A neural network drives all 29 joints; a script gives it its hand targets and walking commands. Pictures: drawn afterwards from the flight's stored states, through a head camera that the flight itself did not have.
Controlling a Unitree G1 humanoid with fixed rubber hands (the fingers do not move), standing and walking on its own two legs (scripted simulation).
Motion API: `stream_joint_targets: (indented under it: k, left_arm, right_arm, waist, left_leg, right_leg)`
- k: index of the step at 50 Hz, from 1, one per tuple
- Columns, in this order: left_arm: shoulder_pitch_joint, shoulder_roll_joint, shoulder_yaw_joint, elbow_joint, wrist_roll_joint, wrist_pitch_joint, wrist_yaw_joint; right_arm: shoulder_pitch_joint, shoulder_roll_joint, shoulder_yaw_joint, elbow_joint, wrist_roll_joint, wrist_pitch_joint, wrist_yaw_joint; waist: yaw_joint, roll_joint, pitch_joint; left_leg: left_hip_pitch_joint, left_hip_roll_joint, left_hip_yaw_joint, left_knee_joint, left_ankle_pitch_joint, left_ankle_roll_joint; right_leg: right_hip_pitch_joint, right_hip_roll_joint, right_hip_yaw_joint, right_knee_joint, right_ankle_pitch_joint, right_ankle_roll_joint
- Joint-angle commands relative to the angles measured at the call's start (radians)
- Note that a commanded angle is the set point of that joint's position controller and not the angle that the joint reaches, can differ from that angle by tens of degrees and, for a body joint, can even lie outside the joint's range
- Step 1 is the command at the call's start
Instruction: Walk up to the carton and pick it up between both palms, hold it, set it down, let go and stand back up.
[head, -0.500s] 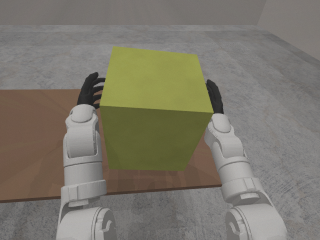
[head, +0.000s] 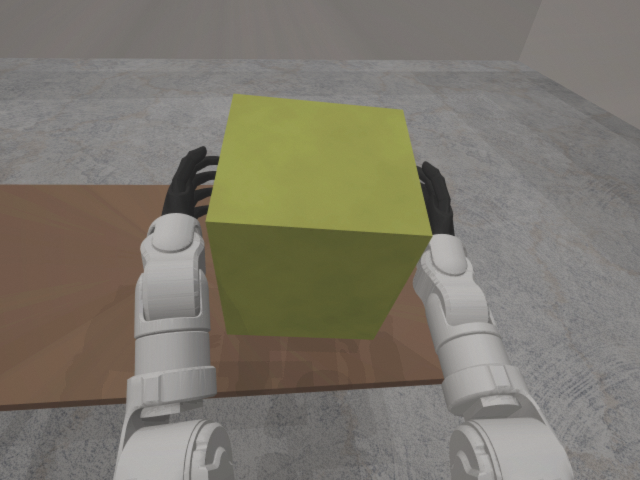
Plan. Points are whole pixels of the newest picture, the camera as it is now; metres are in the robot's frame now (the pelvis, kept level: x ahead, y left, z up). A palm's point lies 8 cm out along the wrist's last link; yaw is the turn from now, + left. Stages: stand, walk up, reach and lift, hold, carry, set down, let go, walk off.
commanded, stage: set down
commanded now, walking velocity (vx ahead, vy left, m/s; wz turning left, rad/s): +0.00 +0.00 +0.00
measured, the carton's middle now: (310, 228) +0.40 +0.00 +0.14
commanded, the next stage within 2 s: none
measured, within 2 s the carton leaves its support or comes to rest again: neither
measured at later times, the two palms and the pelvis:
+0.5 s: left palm (192, 236) +0.39 +0.15 +0.13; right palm (418, 236) +0.38 -0.15 +0.13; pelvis +0.03 +0.01 +0.00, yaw +0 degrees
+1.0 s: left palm (210, 237) +0.41 +0.13 +0.11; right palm (426, 251) +0.38 -0.17 +0.11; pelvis +0.02 +0.01 +0.00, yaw -1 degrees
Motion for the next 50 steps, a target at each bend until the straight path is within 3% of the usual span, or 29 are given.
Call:
stream_joint_targets:
  k: [1, 5, 8, 14, 17, 22, 30, 33, 37, 41, 44, 48, 50]
  left_arm:
    - [-0.482, -0.374, -0.369, 0.057, -0.091, -0.094, -0.141]
    - [-0.45, -0.355, -0.316, 0.104, -0.075, -0.133, -0.157]
    - [-0.449, -0.357, -0.319, 0.099, -0.075, -0.172, -0.155]
    - [-0.469, -0.427, -0.479, -0.012, -0.137, -0.281, -0.104]
    - [-0.434, -0.435, -0.53, -0.032, -0.154, -0.315, -0.082]
    - [-0.378, -0.425, -0.541, -0.028, -0.162, -0.308, -0.075]
    - [-0.377, -0.414, -0.479, 0.064, -0.131, -0.291, -0.101]
    - [-0.389, -0.421, -0.457, 0.089, -0.12, -0.301, -0.104]
    - [-0.433, -0.418, -0.426, 0.112, -0.112, -0.334, -0.094]
    - [-0.562, -0.454, -0.44, 0.159, -0.125, -0.401, -0.059]
    - [-0.589, -0.464, -0.427, 0.227, -0.128, -0.439, -0.044]
    - [-0.582, -0.431, -0.305, 0.391, -0.087, -0.459, -0.064]
    - [-0.598, -0.423, -0.268, 0.402, -0.078, -0.472, -0.073]
  right_arm:
    - [-0.662, 0.391, 0.283, -0.252, -0.043, -0.168, 0.112]
    - [-0.609, 0.383, 0.24, -0.211, -0.096, -0.206, 0.116]
    - [-0.572, 0.38, 0.232, -0.174, -0.114, -0.239, 0.119]
    - [-0.563, 0.41, 0.363, -0.223, -0.07, -0.336, 0.105]
    - [-0.533, 0.426, 0.421, -0.239, -0.046, -0.353, 0.09]
    - [-0.486, 0.42, 0.46, -0.233, -0.018, -0.344, 0.071]
    - [-0.423, 0.384, 0.355, -0.112, -0.055, -0.314, 0.069]
    - [-0.438, 0.378, 0.322, -0.107, -0.068, -0.328, 0.078]
    - [-0.483, 0.392, 0.313, -0.106, -0.081, -0.351, 0.097]
    - [-0.565, 0.398, 0.248, -0.058, -0.123, -0.389, 0.127]
    - [-0.589, 0.432, 0.23, -0.035, -0.153, -0.406, 0.139]
    - [-0.565, 0.448, 0.148, 0.104, -0.214, -0.38, 0.143]
    - [-0.548, 0.468, 0.123, 0.129, -0.23, -0.38, 0.147]
  waist:
    - [0.01, 0.057, -0.306]
    - [0.021, 0.02, -0.252]
    - [0.019, 0.028, -0.271]
    - [0.014, 0.083, -0.531]
    - [0.006, 0.085, -0.575]
    - [0.009, 0.072, -0.509]
    - [-0.024, 0.07, -0.361]
    - [-0.009, 0.078, -0.375]
    - [0.016, 0.077, -0.417]
    - [0.021, 0.092, -0.505]
    - [0.031, 0.069, -0.545]
    - [0.041, 0.019, -0.44]
    - [0.049, 0.019, -0.441]
  left_leg:
    - [0.003, -0.028, 0.07, -0.096, -0.019, 0.001]
    - [-0.072, -0.026, 0.081, -0.129, -0.102, 0.018]
    - [-0.038, -0.021, 0.084, -0.118, -0.033, 0.008]
    - [0.133, -0.015, 0.057, 0.006, 0.384, -0.054]
    - [0.126, -0.013, 0.039, 0.041, 0.506, -0.069]
    - [0.068, -0.016, 0.029, 0.028, 0.467, -0.06]
    - [0.035, -0.012, 0.033, -0.022, 0.331, -0.059]
    - [0.043, -0.009, 0.038, -0.029, 0.316, -0.066]
    - [0.038, -0.012, 0.048, -0.025, 0.333, -0.059]
    - [0.07, 0.002, 0.049, -0.034, 0.274, -0.072]
    - [0.068, 0.003, 0.055, -0.029, 0.27, -0.055]
    - [-0.027, -0.008, 0.079, -0.096, 0.087, -0.02]
    - [-0.062, -0.011, 0.09, -0.113, 0.054, -0.011]
  right_leg:
    - [0.069, 0.018, -0.051, -0.039, -0.024, 0.037]
    - [0.093, 0.009, -0.05, -0.045, -0.085, 0.045]
    - [0.094, 0.014, -0.054, -0.04, -0.032, 0.038]
    - [0.12, 0.044, -0.063, 0.01, 0.339, 0.032]
    - [0.164, 0.045, -0.047, 0.032, 0.494, 0.035]
    - [0.18, 0.037, -0.033, 0.031, 0.524, 0.045]
    - [0.156, 0.027, -0.036, 0.007, 0.4, 0.042]
    - [0.131, 0.033, -0.045, -0.005, 0.338, 0.036]
    - [0.131, 0.031, -0.044, 0.002, 0.365, 0.035]
    - [0.037, 0.035, -0.06, -0.017, 0.223, 0.016]
    - [0.035, 0.035, -0.055, -0.016, 0.25, 0.022]
    - [0.085, 0.012, -0.029, -0.029, 0.185, 0.044]
    - [0.112, 0.003, -0.023, -0.027, 0.187, 0.048]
